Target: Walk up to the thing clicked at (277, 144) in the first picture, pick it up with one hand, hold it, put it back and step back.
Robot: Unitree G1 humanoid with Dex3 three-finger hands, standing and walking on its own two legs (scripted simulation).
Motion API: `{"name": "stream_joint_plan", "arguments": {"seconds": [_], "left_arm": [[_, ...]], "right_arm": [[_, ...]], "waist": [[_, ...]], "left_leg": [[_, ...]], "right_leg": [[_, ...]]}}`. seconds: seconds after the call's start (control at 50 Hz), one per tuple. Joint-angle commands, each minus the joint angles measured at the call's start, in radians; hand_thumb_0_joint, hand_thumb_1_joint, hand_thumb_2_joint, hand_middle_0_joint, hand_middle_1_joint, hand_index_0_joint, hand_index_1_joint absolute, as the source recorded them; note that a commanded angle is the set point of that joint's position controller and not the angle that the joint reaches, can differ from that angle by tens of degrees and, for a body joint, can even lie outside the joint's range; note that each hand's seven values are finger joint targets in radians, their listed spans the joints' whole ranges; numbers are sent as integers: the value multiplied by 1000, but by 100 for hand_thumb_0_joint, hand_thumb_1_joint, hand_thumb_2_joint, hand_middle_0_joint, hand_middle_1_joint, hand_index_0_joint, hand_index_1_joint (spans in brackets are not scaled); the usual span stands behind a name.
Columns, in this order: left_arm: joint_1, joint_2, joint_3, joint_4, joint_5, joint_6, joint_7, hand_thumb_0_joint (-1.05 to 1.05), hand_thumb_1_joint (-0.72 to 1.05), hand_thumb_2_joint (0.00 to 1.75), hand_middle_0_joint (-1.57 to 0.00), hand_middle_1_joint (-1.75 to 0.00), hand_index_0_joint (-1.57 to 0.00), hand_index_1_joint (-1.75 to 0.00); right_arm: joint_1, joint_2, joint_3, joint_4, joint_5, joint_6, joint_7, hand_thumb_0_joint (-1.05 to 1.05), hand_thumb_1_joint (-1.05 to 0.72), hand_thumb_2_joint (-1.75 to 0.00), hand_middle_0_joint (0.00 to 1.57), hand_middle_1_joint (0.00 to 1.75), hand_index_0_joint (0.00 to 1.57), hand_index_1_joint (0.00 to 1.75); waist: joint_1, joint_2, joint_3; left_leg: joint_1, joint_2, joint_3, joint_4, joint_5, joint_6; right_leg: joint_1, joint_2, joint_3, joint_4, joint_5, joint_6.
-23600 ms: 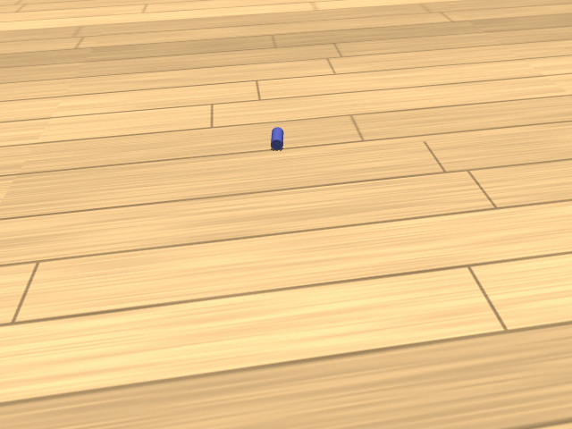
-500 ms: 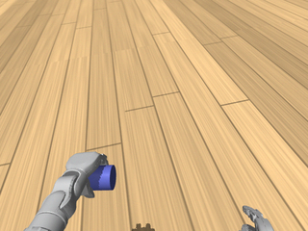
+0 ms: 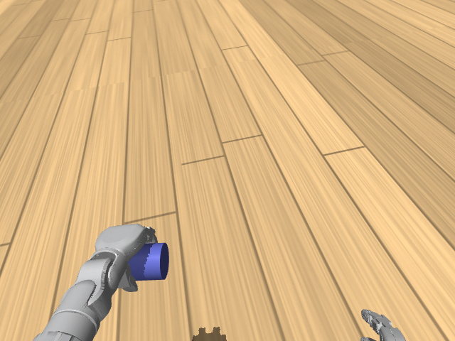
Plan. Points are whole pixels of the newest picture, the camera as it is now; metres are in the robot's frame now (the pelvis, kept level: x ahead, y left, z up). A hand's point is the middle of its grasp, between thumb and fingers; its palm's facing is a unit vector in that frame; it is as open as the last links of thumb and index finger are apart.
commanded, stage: crouch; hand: left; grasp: from above
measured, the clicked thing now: (133, 262) +0.30 +0.23 -0.05
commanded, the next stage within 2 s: lower in 1.86 s
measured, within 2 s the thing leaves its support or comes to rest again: neither
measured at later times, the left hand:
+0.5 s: hand (145, 287) +0.31 +0.26 -0.23, palm faces -0.43 +0.04 -0.90, open 9.7 cm
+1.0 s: hand (159, 303) +0.34 +0.28 -0.46, palm faces -0.46 -0.01 -0.89, open 9.8 cm
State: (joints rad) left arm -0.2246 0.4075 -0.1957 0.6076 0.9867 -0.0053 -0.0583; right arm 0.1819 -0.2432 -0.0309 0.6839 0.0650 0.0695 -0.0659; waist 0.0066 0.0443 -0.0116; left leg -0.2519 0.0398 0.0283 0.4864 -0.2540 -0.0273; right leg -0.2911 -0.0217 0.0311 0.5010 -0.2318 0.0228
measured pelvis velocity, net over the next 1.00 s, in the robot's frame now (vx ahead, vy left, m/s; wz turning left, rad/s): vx -0.07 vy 0.02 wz -0.01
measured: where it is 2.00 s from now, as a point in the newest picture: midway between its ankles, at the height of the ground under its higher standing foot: outside the picture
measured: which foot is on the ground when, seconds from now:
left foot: down 0.00-1.00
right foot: down 0.00-1.00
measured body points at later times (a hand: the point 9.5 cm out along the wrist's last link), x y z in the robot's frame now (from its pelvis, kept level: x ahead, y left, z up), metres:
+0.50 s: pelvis -0.04 +0.01 -0.12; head +0.07 +0.02 +0.31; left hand +0.33 +0.25 -0.18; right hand +0.05 -0.28 -0.24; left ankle +0.00 +0.14 -0.74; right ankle +0.02 -0.13 -0.74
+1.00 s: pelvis -0.07 +0.02 -0.30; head +0.14 +0.05 +0.09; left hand +0.36 +0.28 -0.40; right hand -0.01 -0.26 -0.43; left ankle +0.00 +0.14 -0.74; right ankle +0.02 -0.13 -0.74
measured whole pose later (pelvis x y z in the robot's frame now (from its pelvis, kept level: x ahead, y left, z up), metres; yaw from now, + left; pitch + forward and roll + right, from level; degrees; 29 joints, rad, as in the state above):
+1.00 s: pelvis -0.07 +0.02 -0.30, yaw +0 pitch +37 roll -5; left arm -0.72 0.56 0.04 1.19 1.23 -0.18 0.34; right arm 0.19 -0.23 -0.04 0.75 -0.07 -0.05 0.04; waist -0.15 0.03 -0.19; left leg -1.94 0.01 -0.09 1.96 -0.67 -0.01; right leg -1.91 -0.02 0.00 1.89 -0.63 0.05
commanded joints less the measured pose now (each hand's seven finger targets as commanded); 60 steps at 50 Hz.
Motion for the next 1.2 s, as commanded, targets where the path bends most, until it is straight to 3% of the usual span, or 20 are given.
{"name": "stream_joint_plan", "arguments": {"seconds": [0.0,0.1,0.18,0.24,0.28,0.36,0.4,0.46,0.54,0.74,0.76,0.78,0.82,0.9,0.96,0.98,1.0,1.06,1.12,1.18], "left_arm": [[-270,182,102,-121,14,-29,60,0,72,69,-105,-66,-108,-63],[-311,187,120,-4,55,-75,152,0,73,69,-105,-67,-108,-63],[-428,203,126,59,107,-101,249,0,73,70,-102,-70,-107,-66],[-451,167,115,180,142,-110,329,0,72,73,-104,-68,-107,-66],[-520,202,128,211,174,-117,373,0,71,74,-104,-69,-107,-67],[-602,216,139,296,195,-101,435,0,69,70,-100,-72,-104,-67],[-622,208,134,361,186,-91,446,0,68,72,-99,-72,-103,-67],[-650,268,172,399,192,-78,462,0,64,69,-94,-72,-100,-67],[-721,300,197,352,180,-67,466,0,63,77,-97,-73,-100,-70],[-764,327,227,455,173,-101,407,0,70,79,-99,-76,-104,-71],[-793,361,240,419,176,-115,406,0,71,79,-100,-76,-104,-71],[-771,386,259,443,184,-122,409,0,72,81,-101,-77,-105,-73],[-794,372,254,427,193,-144,411,0,76,84,-103,-78,-107,-74],[-823,443,301,419,228,-177,439,0,77,82,-102,-79,-108,-74],[-839,454,315,428,251,-183,470,0,76,79,-102,-78,-108,-72],[-813,411,296,475,251,-180,472,0,77,79,-102,-77,-108,-72],[-850,416,298,446,250,-181,475,0,75,78,-101,-78,-106,-72],[-858,437,307,429,250,-169,480,0,75,74,-101,-76,-107,-70],[-862,448,314,463,244,-163,477,0,74,80,-103,-76,-107,-72],[-870,444,309,483,232,-162,464,0,75,77,-102,-76,-107,-71]], "right_arm": [[-69,-128,-44,-136,-2,-34,-1,0,-89,-90,20,30,20,30],[-48,-129,-48,-115,-18,-24,6,0,-89,-90,20,30,20,30],[-11,-143,-66,-82,-39,-23,19,0,-89,-90,20,30,20,30],[34,-149,-80,-71,-56,-28,37,0,-90,-90,20,30,20,30],[53,-156,-89,-72,-63,-31,44,0,-90,-90,20,30,20,30],[74,-170,-99,-64,-71,-39,49,0,-90,-90,20,30,20,30],[85,-173,-102,-50,-76,-53,46,0,-90,-90,20,30,20,30],[103,-179,-102,-35,-87,-70,40,0,-90,-90,20,30,20,30],[115,-186,-111,-30,-98,-88,33,0,-90,-90,20,30,20,30],[137,-199,-106,-12,-112,-119,59,0,-89,-90,20,30,20,30],[132,-199,-104,-15,-113,-123,63,0,-89,-90,20,30,20,30],[134,-200,-98,-10,-114,-125,67,0,-89,-90,20,30,20,30],[142,-202,-94,-4,-121,-132,77,0,-89,-90,20,30,20,30],[162,-217,-83,19,-134,-141,95,0,-89,-90,20,30,20,30],[164,-219,-83,28,-143,-142,105,0,-89,-90,20,30,20,30],[170,-218,-82,28,-150,-146,114,0,-90,-90,20,30,20,30],[174,-224,-83,34,-154,-149,122,0,-89,-90,20,30,20,30],[175,-224,-89,29,-159,-147,132,0,-90,-90,20,30,20,30],[175,-226,-90,35,-163,-142,140,0,-90,-90,20,30,20,30],[175,-225,-94,31,-165,-142,148,0,-90,-90,20,30,20,30]], "waist": [[-5,-68,-206],[-29,-75,-180],[-53,-35,-285],[-75,-47,-338],[-72,-9,-423],[-85,26,-491],[-98,34,-501],[-95,52,-601],[-102,90,-705],[-150,76,-689],[-146,89,-726],[-136,97,-732],[-160,90,-759],[-154,151,-808],[-146,202,-826],[-164,183,-804],[-174,192,-817],[-149,245,-882],[-171,207,-838],[-172,184,-834]], "left_leg": [[70,-57,18,-36,216,37],[-37,-63,17,42,153,34],[-145,-57,14,198,143,26],[-311,-57,11,357,94,23],[-398,-56,14,457,75,21],[-574,-55,7,589,-9,25],[-650,-48,-9,644,-52,26],[-757,-47,-20,743,-82,31],[-850,-43,-37,833,-158,27],[-1098,-44,-92,1016,-348,31],[-1113,-48,-88,1037,-355,32],[-1138,-51,-80,1063,-344,33],[-1164,-53,-81,1119,-328,37],[-1172,-54,-88,1195,-250,30],[-1165,-56,-76,1238,-223,26],[-1174,-54,-75,1260,-200,28],[-1171,-52,-81,1273,-182,28],[-1154,-55,-61,1317,-124,29],[-1248,-58,-50,1359,-153,36],[-1267,-54,-54,1388,-159,39]], "right_leg": [[49,38,-30,-60,168,-24],[-56,32,-30,0,114,-23],[-187,34,-30,139,114,-26],[-321,32,-31,284,79,-27],[-411,31,-29,376,57,-31],[-569,35,-39,510,-18,-37],[-674,41,-51,583,-64,-42],[-757,40,-62,692,-100,-47],[-866,33,-68,804,-161,-52],[-1186,29,-96,1019,-330,-58],[-1183,30,-96,1038,-340,-59],[-1195,27,-94,1058,-334,-59],[-1234,24,-99,1092,-318,-56],[-1312,19,-108,1186,-259,-58],[-1363,22,-111,1232,-244,-63],[-1370,21,-115,1244,-226,-61],[-1387,18,-119,1261,-212,-60],[-1386,22,-119,1294,-172,-61],[-1380,23,-121,1315,-174,-55],[-1392,23,-124,1342,-173,-54]]}}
